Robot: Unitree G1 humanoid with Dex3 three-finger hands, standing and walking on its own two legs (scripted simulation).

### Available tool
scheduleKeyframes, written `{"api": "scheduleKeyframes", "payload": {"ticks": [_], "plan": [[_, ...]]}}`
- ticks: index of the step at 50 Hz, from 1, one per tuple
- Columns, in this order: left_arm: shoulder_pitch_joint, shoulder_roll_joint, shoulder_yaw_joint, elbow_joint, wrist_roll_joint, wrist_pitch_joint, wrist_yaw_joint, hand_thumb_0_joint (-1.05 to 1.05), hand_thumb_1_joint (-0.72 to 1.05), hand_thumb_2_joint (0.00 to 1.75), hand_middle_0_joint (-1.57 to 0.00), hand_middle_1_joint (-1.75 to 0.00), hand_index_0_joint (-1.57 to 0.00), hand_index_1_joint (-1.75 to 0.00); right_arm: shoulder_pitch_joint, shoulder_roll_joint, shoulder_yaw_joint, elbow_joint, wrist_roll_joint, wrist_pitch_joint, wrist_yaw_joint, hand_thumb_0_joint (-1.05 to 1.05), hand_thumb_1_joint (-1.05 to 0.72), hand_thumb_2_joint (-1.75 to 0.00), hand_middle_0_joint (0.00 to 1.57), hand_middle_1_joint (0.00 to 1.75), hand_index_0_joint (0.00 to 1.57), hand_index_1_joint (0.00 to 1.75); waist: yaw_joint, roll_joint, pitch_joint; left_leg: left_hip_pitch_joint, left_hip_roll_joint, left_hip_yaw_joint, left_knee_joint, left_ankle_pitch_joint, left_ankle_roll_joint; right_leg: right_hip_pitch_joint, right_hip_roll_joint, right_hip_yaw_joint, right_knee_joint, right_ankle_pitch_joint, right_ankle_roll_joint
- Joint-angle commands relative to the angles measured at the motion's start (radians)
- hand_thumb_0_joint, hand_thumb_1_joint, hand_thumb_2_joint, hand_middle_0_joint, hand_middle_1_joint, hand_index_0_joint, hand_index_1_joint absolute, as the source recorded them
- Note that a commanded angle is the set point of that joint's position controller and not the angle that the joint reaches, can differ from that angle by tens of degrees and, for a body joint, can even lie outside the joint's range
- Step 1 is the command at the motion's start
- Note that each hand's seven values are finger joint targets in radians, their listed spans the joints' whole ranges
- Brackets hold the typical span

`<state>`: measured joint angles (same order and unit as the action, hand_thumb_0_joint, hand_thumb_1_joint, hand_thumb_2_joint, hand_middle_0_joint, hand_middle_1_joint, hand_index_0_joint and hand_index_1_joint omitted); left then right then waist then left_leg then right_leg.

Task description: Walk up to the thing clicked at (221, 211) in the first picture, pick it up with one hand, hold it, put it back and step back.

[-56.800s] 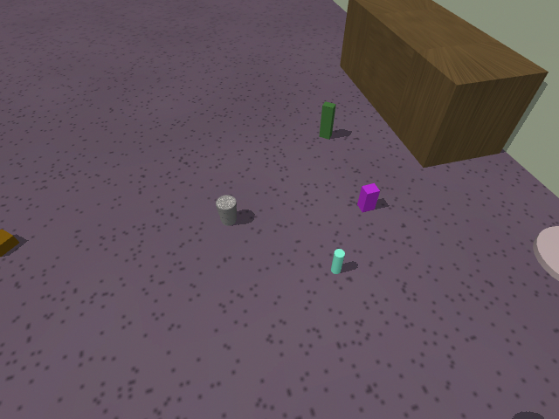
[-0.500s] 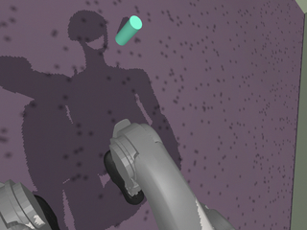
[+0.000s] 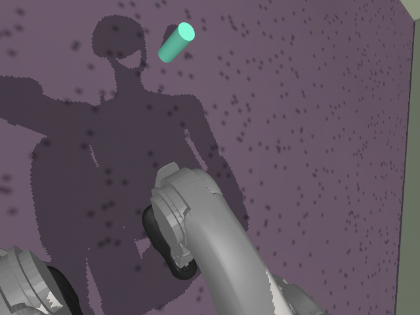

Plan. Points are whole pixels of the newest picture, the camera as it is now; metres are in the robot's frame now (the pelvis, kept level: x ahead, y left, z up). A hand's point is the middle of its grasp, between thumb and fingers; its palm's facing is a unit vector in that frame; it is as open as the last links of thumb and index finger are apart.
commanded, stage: close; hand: left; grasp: from above
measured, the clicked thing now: out of the picture +0.54 +0.33 -0.26
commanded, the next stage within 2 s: settle in 0.54 s
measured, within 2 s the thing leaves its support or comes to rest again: leaves its support in 1.14 s
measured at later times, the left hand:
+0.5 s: hand out of the picture +0.52 +0.32 -0.22, palm faces -0.42 -0.12 -0.90, open 12.2 cm
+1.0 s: hand out of the picture +0.53 +0.33 -0.21, palm faces -0.41 -0.12 -0.91, open 11.3 cm
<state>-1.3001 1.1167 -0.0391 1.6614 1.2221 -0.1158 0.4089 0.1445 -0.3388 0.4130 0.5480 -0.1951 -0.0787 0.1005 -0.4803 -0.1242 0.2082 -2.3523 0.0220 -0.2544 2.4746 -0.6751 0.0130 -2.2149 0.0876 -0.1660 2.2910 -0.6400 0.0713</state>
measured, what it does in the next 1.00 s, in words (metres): stands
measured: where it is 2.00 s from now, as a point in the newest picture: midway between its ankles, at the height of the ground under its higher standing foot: (128, 287)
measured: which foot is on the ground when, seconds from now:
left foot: down 0.00-1.00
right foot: down 0.00-1.00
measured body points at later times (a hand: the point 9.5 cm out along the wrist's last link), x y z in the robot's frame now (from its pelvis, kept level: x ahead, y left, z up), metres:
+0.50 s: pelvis +0.00 +0.00 +0.00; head +0.29 +0.11 +0.32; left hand +0.54 +0.32 -0.16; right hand +0.02 -0.25 -0.05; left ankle +0.07 +0.13 -0.29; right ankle +0.12 -0.12 -0.29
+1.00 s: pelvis +0.00 +0.00 +0.00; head +0.29 +0.12 +0.32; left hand +0.55 +0.33 -0.16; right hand +0.02 -0.25 -0.05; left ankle +0.07 +0.13 -0.29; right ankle +0.12 -0.12 -0.29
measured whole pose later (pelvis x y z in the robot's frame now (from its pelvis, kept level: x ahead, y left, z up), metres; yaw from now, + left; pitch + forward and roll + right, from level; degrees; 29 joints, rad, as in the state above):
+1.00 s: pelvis +0.00 +0.00 +0.00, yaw +0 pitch +30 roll -15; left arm -1.28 1.09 -0.02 1.57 1.23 -0.10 0.36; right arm 0.17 -0.35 0.39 0.53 -0.19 -0.06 0.09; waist -0.46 -0.11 0.20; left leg -2.36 0.02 -0.25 2.46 -0.67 0.01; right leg -2.22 0.08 -0.17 2.28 -0.64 0.06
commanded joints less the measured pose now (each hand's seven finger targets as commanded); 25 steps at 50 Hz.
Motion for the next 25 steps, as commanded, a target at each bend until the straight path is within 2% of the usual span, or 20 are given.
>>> {"api": "scheduleKeyframes", "payload": {"ticks": [1,2,4,7,12,14,17,20,21,25], "plan": [[-0.234,0.154,0.006,-0.106,-0.016,0.008,0.031,0.0,-0.22,0.93,-0.26,-1.07,-0.28,-1.05,0.206,-0.337,-0.091,0.026,-0.003,0.007,-0.023,0.0,-0.9,-0.9,0.2,0.3,0.2,0.3,-0.083,0.518,-0.592,0.456,0.048,0.066,-0.24,0.149,0.0,0.362,0.02,-0.111,-0.201,0.212,-0.096],[-0.241,0.161,0.007,-0.115,-0.016,0.004,0.031,0.0,-0.22,0.93,-0.26,-1.07,-0.28,-1.04,0.21,-0.336,-0.091,0.029,-0.003,0.009,-0.023,0.0,-0.9,-0.9,0.2,0.3,0.2,0.3,-0.087,0.516,-0.606,0.45,0.048,0.066,-0.239,0.15,0.002,0.376,0.022,-0.112,-0.2,0.219,-0.092],[-0.224,0.14,0.001,-0.095,-0.021,0.003,0.028,0.0,-0.19,0.9,-0.26,-1.07,-0.3,-1.04,0.212,-0.338,-0.088,0.022,-0.004,0.007,-0.024,0.0,-0.9,-0.9,0.2,0.3,0.2,0.3,-0.091,0.489,-0.571,0.44,0.047,0.06,-0.241,0.136,0.002,0.357,0.018,-0.115,-0.2,0.206,-0.093],[-0.228,0.151,-0.004,-0.09,-0.021,0.001,0.024,0.0,-0.17,0.9,-0.28,-1.07,-0.31,-1.04,0.197,-0.335,-0.084,0.017,-0.002,0.007,-0.029,0.0,-0.9,-0.9,0.2,0.3,0.2,0.3,-0.084,0.484,-0.567,0.417,0.045,0.065,-0.242,0.096,0.004,0.351,0.02,-0.11,-0.208,0.174,-0.093],[-0.233,0.157,0.008,-0.119,-0.016,-0.002,0.027,0.0,-0.09,0.93,-0.35,-1.07,-0.37,-1.04,0.206,-0.343,-0.081,0.026,-0.001,0.01,-0.031,0.0,-0.9,-0.9,0.2,0.3,0.2,0.3,-0.087,0.514,-0.578,0.467,0.052,0.047,-0.246,0.144,-0.006,0.328,0.012,-0.116,-0.196,0.211,-0.096],[-0.223,0.137,-0.009,-0.09,-0.022,-0.001,0.025,0.0,-0.08,0.94,-0.35,-1.08,-0.38,-1.05,0.2,-0.341,-0.082,0.019,-0.005,0.013,-0.032,0.0,-0.9,-0.9,0.2,0.3,0.2,0.3,-0.092,0.499,-0.583,0.454,0.049,0.054,-0.248,0.132,-0.003,0.354,0.018,-0.117,-0.198,0.204,-0.095],[-0.229,0.141,-0.005,-0.098,-0.022,-0.001,0.022,0.0,-0.06,0.92,-0.36,-1.08,-0.39,-1.05,0.202,-0.342,-0.079,0.017,-0.003,0.009,-0.03,0.0,-0.9,-0.9,0.2,0.3,0.2,0.3,-0.09,0.492,-0.549,0.419,0.044,0.06,-0.237,0.126,0.0,0.334,0.014,-0.114,-0.202,0.193,-0.097],[-0.23,0.156,-0.002,-0.099,-0.021,-0.006,0.027,0.0,-0.03,0.94,-0.39,-1.08,-0.42,-1.05,0.204,-0.34,-0.079,0.022,-0.006,0.016,-0.036,0.0,-0.9,-0.9,0.2,0.3,0.2,0.3,-0.089,0.489,-0.578,0.421,0.045,0.068,-0.238,0.12,0.002,0.372,0.019,-0.111,-0.211,0.194,-0.093],[-0.224,0.152,-0.006,-0.096,-0.024,-0.006,0.027,0.0,-0.01,0.97,-0.41,-1.1,-0.43,-1.07,0.2,-0.338,-0.081,0.014,-0.006,0.016,-0.037,0.0,-0.9,-0.9,0.2,0.3,0.2,0.3,-0.081,0.478,-0.589,0.42,0.043,0.074,-0.233,0.121,0.005,0.391,0.022,-0.11,-0.214,0.198,-0.092],[-0.234,0.132,-0.011,-0.099,-0.025,-0.008,0.022,0.0,0.04,0.96,-0.44,-1.11,-0.47,-1.08,0.207,-0.339,-0.086,0.021,-0.007,0.016,-0.037,0.0,-0.9,-0.9,0.2,0.3,0.2,0.3,-0.09,0.486,-0.571,0.424,0.043,0.067,-0.244,0.112,0.001,0.361,0.019,-0.114,-0.211,0.188,-0.094]]}}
